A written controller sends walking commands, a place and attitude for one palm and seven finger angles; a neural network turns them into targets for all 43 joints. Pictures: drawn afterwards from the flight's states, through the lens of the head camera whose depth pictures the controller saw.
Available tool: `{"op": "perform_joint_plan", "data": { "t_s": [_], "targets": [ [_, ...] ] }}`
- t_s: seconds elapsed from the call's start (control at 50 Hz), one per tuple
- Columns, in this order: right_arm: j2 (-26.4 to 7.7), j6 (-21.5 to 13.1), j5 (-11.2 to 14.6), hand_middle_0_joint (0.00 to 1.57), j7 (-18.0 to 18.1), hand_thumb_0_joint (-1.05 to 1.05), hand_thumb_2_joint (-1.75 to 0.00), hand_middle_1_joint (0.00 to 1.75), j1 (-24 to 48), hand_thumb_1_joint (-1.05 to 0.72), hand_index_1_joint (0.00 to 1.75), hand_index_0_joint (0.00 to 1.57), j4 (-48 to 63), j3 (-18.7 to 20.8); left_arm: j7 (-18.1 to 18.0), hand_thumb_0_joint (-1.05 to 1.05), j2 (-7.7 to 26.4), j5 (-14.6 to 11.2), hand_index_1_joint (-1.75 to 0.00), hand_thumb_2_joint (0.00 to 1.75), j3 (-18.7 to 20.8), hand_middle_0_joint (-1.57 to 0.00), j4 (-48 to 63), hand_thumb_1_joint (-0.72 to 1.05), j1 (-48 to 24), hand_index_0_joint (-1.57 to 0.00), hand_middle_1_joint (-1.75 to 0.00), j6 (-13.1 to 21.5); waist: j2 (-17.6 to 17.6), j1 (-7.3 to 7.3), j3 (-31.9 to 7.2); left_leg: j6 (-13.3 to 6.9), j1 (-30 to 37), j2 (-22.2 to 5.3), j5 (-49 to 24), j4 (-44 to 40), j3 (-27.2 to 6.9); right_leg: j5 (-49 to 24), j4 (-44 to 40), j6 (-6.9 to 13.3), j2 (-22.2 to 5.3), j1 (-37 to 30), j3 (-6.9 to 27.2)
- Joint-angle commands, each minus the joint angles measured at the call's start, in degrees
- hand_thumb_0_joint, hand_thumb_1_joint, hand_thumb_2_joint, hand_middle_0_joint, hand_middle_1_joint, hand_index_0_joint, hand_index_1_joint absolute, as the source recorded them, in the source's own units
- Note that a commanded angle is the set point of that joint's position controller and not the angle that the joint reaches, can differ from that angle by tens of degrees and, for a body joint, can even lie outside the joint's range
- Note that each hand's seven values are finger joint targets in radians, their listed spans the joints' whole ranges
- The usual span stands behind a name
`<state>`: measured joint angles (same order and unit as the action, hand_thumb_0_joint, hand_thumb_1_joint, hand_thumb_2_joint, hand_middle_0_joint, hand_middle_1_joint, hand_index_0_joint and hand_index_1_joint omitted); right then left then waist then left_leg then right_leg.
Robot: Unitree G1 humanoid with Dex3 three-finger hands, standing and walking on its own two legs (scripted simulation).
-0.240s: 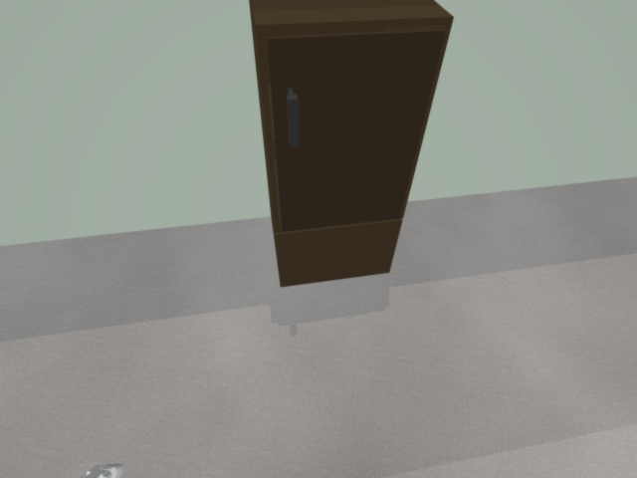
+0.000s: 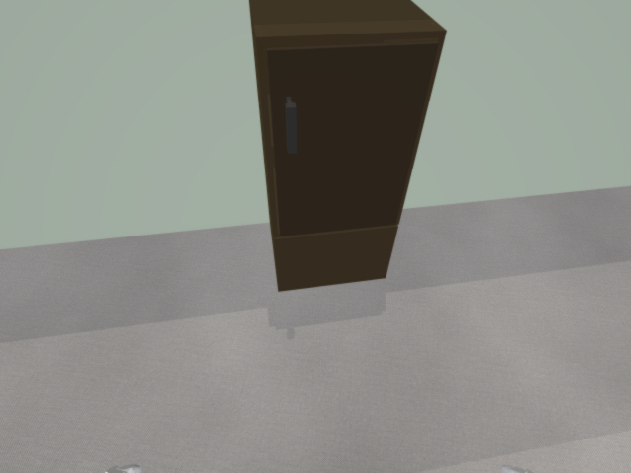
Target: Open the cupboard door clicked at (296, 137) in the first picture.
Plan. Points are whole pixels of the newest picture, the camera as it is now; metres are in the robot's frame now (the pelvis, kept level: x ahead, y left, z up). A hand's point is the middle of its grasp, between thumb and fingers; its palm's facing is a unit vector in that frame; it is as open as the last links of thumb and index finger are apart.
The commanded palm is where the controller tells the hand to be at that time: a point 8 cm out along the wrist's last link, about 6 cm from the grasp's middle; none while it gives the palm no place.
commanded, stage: stand and wait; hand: left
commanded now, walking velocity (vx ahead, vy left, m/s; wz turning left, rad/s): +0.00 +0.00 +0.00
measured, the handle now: (290, 124) +0.89 +0.12 -0.01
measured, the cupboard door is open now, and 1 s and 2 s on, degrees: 0 0 0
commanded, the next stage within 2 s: look at it before walking up in 0.58 s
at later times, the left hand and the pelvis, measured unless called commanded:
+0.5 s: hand out of the picture +0.05 +0.24 -0.15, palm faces -0.02 -0.94 -0.34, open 7.4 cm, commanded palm none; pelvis -0.01 -0.01 +0.00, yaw +0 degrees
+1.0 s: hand out of the picture +0.07 +0.23 -0.15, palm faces -0.02 -0.94 -0.33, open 7.4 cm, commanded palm none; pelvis -0.01 -0.02 +0.01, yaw +0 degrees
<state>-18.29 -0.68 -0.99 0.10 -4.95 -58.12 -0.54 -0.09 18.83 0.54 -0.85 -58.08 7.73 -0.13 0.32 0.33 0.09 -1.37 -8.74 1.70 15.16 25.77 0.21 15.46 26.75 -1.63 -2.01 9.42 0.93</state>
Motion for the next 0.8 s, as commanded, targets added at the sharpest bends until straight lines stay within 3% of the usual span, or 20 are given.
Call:
{"op": "perform_joint_plan", "data": {
  "t_s": [0.0, 0.78],
  "targets": [
    [-12.4, -1.4, 0.2, 0.20, 0.9, 0.00, -0.90, 0.30, 2.5, -0.90, 0.30, 0.20, 3.0, 3.1, -0.7, 0.00, 12.2, 0.3, -0.30, 0.90, 3.0, -0.20, 3.5, 0.90, -2.5, -0.20, -0.30, 1.3, 0.0, -0.35, -2.0, -1.2, 0.0, -7.5, -12.9, -5.2, -5.5, -11.9, -4.2, 3.3, -4.5, -0.2, 3.8],
    [-12.7, -1.4, 0.5, 0.20, 0.7, 0.00, -0.90, 0.30, 0.6, -0.90, 0.30, 0.20, -1.8, 2.5, -0.5, 0.00, 12.4, 0.2, -0.30, 0.90, 2.9, -0.20, -0.1, 0.90, -2.1, -0.20, -0.30, 1.7, 0.2, -0.21, -0.6, -0.3, 0.5, -8.1, -8.6, -8.2, -6.0, -7.1, -9.0, 3.3, -4.8, 0.2, 5.6]
  ]
}}
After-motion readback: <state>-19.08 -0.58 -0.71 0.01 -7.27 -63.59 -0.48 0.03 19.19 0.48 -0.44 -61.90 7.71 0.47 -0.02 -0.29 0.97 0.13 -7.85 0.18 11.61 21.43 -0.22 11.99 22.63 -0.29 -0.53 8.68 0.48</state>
